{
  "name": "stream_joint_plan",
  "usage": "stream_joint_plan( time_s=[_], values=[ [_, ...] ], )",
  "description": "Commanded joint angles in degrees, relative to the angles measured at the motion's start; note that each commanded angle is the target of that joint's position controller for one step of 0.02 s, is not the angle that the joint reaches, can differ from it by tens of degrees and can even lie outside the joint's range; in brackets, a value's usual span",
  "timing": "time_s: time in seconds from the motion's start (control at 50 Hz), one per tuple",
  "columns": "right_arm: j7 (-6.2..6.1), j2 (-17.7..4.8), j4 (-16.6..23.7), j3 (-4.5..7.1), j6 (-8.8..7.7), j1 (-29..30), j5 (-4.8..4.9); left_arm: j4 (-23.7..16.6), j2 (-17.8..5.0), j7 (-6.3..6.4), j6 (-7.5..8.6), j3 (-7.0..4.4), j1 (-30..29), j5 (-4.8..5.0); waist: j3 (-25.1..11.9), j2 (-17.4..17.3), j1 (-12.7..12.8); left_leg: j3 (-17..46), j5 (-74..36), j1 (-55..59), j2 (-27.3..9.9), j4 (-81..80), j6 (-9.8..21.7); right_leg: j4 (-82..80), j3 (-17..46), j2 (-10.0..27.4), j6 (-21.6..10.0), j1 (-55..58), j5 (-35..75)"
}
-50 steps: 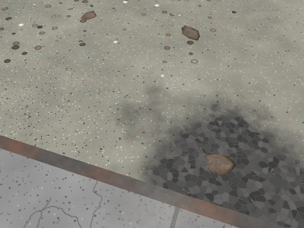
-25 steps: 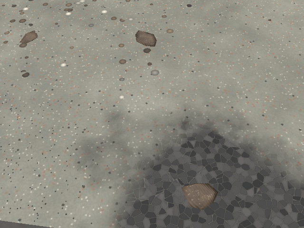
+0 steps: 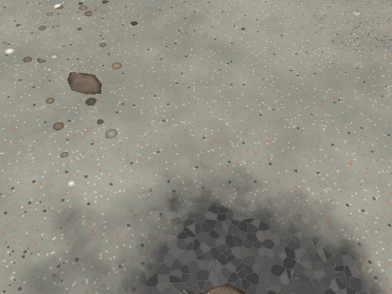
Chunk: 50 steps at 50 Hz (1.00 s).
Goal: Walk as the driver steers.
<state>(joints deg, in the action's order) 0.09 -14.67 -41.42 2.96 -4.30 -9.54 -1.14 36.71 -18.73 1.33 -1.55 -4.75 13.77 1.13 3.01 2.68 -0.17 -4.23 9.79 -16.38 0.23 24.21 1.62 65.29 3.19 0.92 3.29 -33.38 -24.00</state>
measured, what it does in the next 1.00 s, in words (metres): steps on the spot: right foot, then left foot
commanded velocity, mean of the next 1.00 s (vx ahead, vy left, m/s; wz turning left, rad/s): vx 0.05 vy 0.00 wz -0.15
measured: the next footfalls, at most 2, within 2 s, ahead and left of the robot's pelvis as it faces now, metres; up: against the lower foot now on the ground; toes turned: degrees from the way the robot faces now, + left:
right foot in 0.26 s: +0.15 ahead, -0.15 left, +0.00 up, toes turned -6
left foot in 0.56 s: +0.13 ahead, +0.11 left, +0.00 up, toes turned -6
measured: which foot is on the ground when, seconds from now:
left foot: down 0.00-0.26, up 0.28-0.54, down 0.56-1.00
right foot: up 0.00-0.24, down 0.26-1.00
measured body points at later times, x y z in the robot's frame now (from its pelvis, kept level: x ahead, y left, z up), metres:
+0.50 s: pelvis +0.07 -0.04 +0.00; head +0.10 -0.05 +0.45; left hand +0.29 +0.18 -0.09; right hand +0.16 -0.33 -0.13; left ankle +0.08 +0.12 -0.71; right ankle +0.11 -0.15 -0.74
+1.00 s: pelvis +0.09 -0.01 +0.00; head +0.10 -0.01 +0.45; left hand +0.21 +0.24 -0.14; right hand +0.14 -0.27 -0.14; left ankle +0.09 +0.11 -0.74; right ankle +0.11 -0.15 -0.74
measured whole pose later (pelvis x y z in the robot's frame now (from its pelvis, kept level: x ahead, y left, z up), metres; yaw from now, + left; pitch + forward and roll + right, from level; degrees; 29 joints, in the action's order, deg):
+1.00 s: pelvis +0.09 -0.01 +0.00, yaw -7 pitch -2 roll +0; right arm -1.2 -12.7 -56.0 0.6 -0.7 -10.9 -0.4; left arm 53.2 -13.2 1.9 -0.6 -3.3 11.3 -0.4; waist 2.2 0.0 0.0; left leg -0.6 17.4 -10.0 -0.6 29.1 -0.2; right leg 28.7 1.6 0.4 1.1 -14.0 -12.9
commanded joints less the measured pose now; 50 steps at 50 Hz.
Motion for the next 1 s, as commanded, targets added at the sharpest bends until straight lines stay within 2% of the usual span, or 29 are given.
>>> stream_joint_plan(
  time_s=[0.02,0.1,0.18,0.22,0.24,0.26,0.28,0.3,0.32,0.34,0.36,0.38,0.42,0.46,0.5,0.54,0.56,0.58,0.6,0.62,0.64,0.66,0.72,0.86,1.0],
  values=[
    [-0.82,-9.7,2.3,2.67,0.03,2.0,0.34,-4.4,-1.7,-0.07,-0.38,-0.52,1.9,-0.25,-7.4,-9.3,0.8,8.5,-33.6,8.7,-16.9,-8.0,11.8,-4.6,0.2,2.8,0.8,-2.3,5.8],
    [-1.04,-10.6,0.6,2.67,1.30,2.7,1.17,-5.5,-0.7,-1.08,0.01,0.00,-2.2,-0.69,-8.4,-8.5,-0.1,3.5,-29.9,7.9,-15.6,-8.1,11.2,-16.2,-1.4,2.3,-0.4,4.7,12.9],
    [-0.29,-12.2,-1.4,2.93,1.98,1.0,2.38,-7.2,-1.4,-1.91,0.06,-0.19,-6.2,-0.77,-7.3,-9.3,-1.4,4.1,-26.2,10.8,-16.6,-5.0,10.4,-26.2,-3.0,0.6,-2.2,8.2,10.7],
    [-0.27,-12.3,-2.1,2.79,2.24,1.7,3.32,-6.8,-1.5,-2.18,0.34,-0.42,-4.9,-0.77,-7.3,-9.5,0.1,4.2,-23.2,10.9,-15.9,-0.9,8.5,-36.0,-4.3,-0.7,-4.1,13.2,14.6],
    [-0.27,-11.0,-3.0,2.32,2.20,0.5,3.50,-6.1,-2.4,-2.01,0.62,-0.79,-3.3,-0.98,-7.8,-8.6,0.8,3.3,-20.2,9.1,-13.9,2.6,6.2,-42.5,-4.3,-1.5,-5.7,19.2,21.0],
    [-0.14,-8.5,-3.6,1.40,1.81,-2.3,2.20,-6.2,-6.0,-1.35,0.71,-1.67,-1.6,-1.44,-11.0,-3.1,0.5,0.3,-12.9,4.5,-10.4,9.0,2.2,-43.4,2.0,4.1,-7.8,28.7,39.0],
    [0.47,-4.9,-2.4,-0.21,1.24,-5.3,-0.58,-7.9,-10.0,-0.51,0.49,-1.83,-2.0,-2.78,-14.7,9.1,-1.7,-3.0,12.8,-8.7,-4.0,20.3,-3.1,-39.5,17.0,17.4,-16.0,40.0,59.1],
    [0.41,-5.6,-2.4,-0.26,1.86,-2.2,-0.08,-6.7,-4.0,-0.68,0.95,-0.13,-0.2,-3.05,-18.0,9.6,1.9,3.9,28.7,-10.6,-3.8,27.8,-5.2,-41.2,20.6,21.5,-22.8,36.9,57.0],
    [0.42,-8.7,-2.1,0.62,2.59,-0.7,1.23,-5.9,-2.8,-1.18,1.60,0.52,-1.4,-2.71,-15.2,6.6,1.7,5.8,28.9,-11.6,-4.5,31.8,-5.8,-42.0,17.6,18.8,-22.2,34.2,53.3],
    [0.16,-8.6,-2.6,0.80,3.18,-0.3,1.68,-5.1,-2.8,-1.43,2.08,0.53,-3.4,-2.42,-13.1,5.3,0.7,6.3,27.3,-12.8,-5.0,32.1,-5.9,-42.1,14.3,15.9,-19.6,32.6,49.9],
    [-0.34,-8.8,-3.4,1.03,3.79,-0.6,1.39,-5.0,-3.9,-1.52,2.27,0.25,-5.6,-2.10,-11.4,4.1,0.2,6.6,24.8,-12.6,-5.2,30.6,-6.2,-42.7,12.4,14.4,-17.7,30.3,47.0],
    [-0.75,-9.2,-3.8,1.29,4.42,-1.0,1.08,-4.8,-4.4,-1.39,2.34,0.08,-7.3,-1.82,-10.5,4.3,-0.6,6.6,22.0,-10.2,-5.2,29.8,-6.7,-43.2,11.0,13.6,-17.1,26.9,46.7],
    [-1.06,-7.4,-5.0,0.89,5.09,-3.0,1.27,-4.1,-3.8,-1.27,2.12,0.18,-9.2,-2.12,-10.4,4.4,-1.8,5.4,18.1,-4.8,-4.1,26.4,-7.2,-44.0,8.0,11.6,-16.7,22.3,44.3],
    [-1.29,-6.0,-5.2,0.44,5.37,-2.2,1.38,-3.1,-2.7,-1.16,2.00,0.40,-9.6,-2.17,-10.3,5.2,-1.1,4.8,14.7,-2.0,-3.6,21.0,-6.9,-44.4,7.2,10.7,-16.4,21.3,39.0],
    [-1.28,-5.8,-5.3,0.33,5.48,-1.5,1.34,-1.8,-2.2,-1.03,1.84,0.62,-9.5,-2.14,-10.0,5.7,-0.6,4.6,11.0,0.6,-3.3,15.2,-6.2,-44.6,8.0,10.6,-16.1,20.8,32.0],
    [-0.90,-4.9,-6.1,0.05,5.28,-2.8,0.81,-0.7,-1.0,-1.03,1.63,1.14,-10.4,-1.62,-9.1,4.9,-2.2,3.5,1.8,6.5,-2.4,4.1,-4.7,-43.9,7.4,8.8,-13.6,18.3,20.9],
    [-0.69,-5.6,-6.1,-0.02,5.14,-2.6,-0.13,0.6,0.1,-1.15,1.80,1.51,-8.3,-1.59,-8.5,3.2,-1.9,5.0,-3.9,9.4,-3.4,0.2,-3.5,-43.9,6.9,7.0,-10.6,16.5,13.9],
    [-0.75,-8.1,-5.5,0.24,5.02,-2.4,-0.60,1.6,0.6,-1.23,1.94,1.67,-6.6,-2.21,-7.0,-0.4,-0.4,9.3,-7.6,10.2,-7.4,-1.3,-1.7,-41.9,5.2,4.3,-7.7,14.6,6.9],
    [-0.86,-10.8,-6.4,0.98,5.01,-0.1,0.24,1.6,1.3,-1.33,1.93,1.56,-4.4,-2.58,-4.6,-8.9,3.2,9.3,2.8,3.3,-8.2,-0.9,1.0,-42.3,0.9,0.4,-5.3,16.6,4.9],
    [-0.66,-7.8,-5.8,0.39,4.66,1.6,0.29,2.1,0.0,-1.01,1.75,1.46,-7.1,-2.86,-2.8,-9.0,1.2,9.7,12.8,-2.8,-7.0,-3.6,1.5,-40.3,-0.1,-0.3,-3.8,21.1,7.3],
    [-0.69,-6.3,-6.1,-0.14,4.20,1.9,-0.23,2.3,-0.9,-0.66,1.62,0.96,-8.3,-2.36,-1.8,-8.4,1.0,9.5,15.5,-4.8,-6.5,-4.7,0.4,-39.4,-0.1,-0.1,-4.0,22.5,9.1],
    [-0.80,-6.5,-6.5,-0.19,3.72,2.1,-0.34,2.9,-0.6,-0.19,1.44,0.89,-8.2,-2.22,-1.6,-8.1,1.0,8.9,14.2,-5.0,-5.8,-4.7,-0.5,-39.2,0.2,0.4,-4.4,23.2,10.5],
    [-1.13,-5.9,-8.2,-0.53,2.64,-0.2,0.31,4.8,-0.3,0.12,1.33,0.70,-6.6,-2.19,-1.8,-6.5,0.3,7.8,9.4,-2.1,-5.0,-3.1,-1.3,-39.6,0.7,0.7,-4.7,22.3,13.7],
    [-1.54,-5.3,-10.7,-0.85,2.90,-1.6,0.57,10.0,0.1,0.28,1.77,0.38,-4.5,-1.70,-2.7,-3.2,-0.4,6.9,4.3,1.0,-4.0,-1.8,-0.7,-39.6,0.3,0.8,-3.9,22.9,18.8],
    [-1.49,-4.6,-13.1,-1.05,3.17,-2.2,0.77,15.0,-0.2,0.91,1.57,0.38,-3.0,-1.42,-2.6,-2.5,-0.2,5.9,0.9,2.2,-3.1,-1.8,-0.6,-39.8,0.0,1.0,-3.7,24.0,21.1]
  ],
)
Keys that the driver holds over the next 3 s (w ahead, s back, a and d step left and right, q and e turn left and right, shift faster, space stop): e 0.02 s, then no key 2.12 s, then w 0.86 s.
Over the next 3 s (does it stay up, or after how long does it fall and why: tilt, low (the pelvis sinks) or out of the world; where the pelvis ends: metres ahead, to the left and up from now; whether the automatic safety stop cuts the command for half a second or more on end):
stays up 0.45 -0.03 -0.01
